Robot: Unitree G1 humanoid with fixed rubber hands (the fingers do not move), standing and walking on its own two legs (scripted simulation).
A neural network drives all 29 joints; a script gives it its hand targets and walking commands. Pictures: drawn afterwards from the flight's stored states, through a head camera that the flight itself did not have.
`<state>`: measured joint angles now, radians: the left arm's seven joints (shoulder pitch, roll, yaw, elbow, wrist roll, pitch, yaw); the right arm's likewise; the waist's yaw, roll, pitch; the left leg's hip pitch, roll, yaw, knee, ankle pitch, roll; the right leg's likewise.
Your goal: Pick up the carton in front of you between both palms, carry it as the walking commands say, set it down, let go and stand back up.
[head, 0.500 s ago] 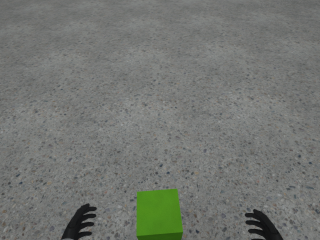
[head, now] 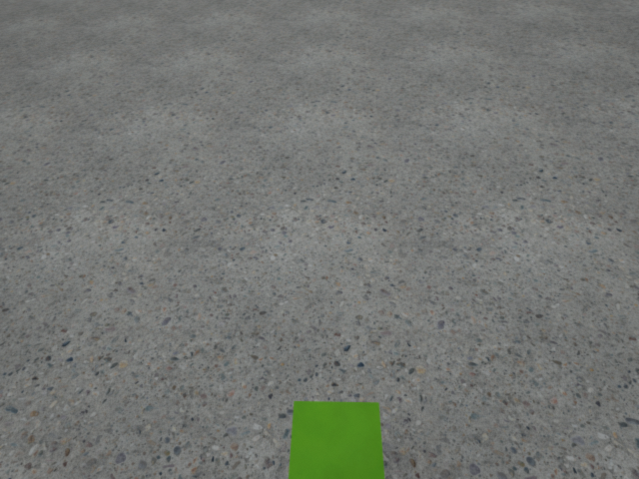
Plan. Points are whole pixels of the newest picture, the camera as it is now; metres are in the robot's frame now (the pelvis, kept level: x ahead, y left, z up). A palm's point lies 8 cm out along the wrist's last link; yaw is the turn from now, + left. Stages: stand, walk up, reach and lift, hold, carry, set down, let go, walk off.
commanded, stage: stand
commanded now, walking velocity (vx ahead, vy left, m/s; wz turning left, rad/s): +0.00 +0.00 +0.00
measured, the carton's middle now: (336, 461) +0.32 +0.02 -0.63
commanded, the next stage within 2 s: none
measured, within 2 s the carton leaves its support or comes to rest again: neither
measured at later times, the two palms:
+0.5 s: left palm out of the picture +0.01 +0.27 -0.11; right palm out of the picture +0.07 -0.25 -0.11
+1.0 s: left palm out of the picture -0.06 +0.24 -0.12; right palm out of the picture +0.02 -0.25 -0.12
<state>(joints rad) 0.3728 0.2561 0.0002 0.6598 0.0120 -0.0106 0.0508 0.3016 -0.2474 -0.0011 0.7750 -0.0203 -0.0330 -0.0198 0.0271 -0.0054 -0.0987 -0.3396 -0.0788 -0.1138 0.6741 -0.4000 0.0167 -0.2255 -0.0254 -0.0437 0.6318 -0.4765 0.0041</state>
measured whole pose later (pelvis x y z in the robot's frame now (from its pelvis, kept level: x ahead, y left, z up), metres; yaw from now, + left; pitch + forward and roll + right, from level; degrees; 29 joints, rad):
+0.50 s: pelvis -0.01 +0.00 +0.00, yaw +2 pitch +2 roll +0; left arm 0.40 0.27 0.00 0.76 0.02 0.02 0.05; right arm 0.31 -0.25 0.01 0.82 -0.02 0.00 -0.03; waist 0.02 0.00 -0.05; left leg -0.33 -0.08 -0.15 0.67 -0.38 0.01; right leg -0.18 -0.03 -0.09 0.60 -0.45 0.00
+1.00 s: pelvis -0.03 -0.01 +0.01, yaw +3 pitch +0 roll +0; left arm 0.41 0.23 -0.01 0.93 0.02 0.02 0.04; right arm 0.32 -0.22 0.02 0.95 -0.01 0.01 -0.04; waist 0.02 -0.01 0.00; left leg -0.27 -0.07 -0.16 0.60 -0.32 0.00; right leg -0.12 -0.02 -0.11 0.53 -0.41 -0.01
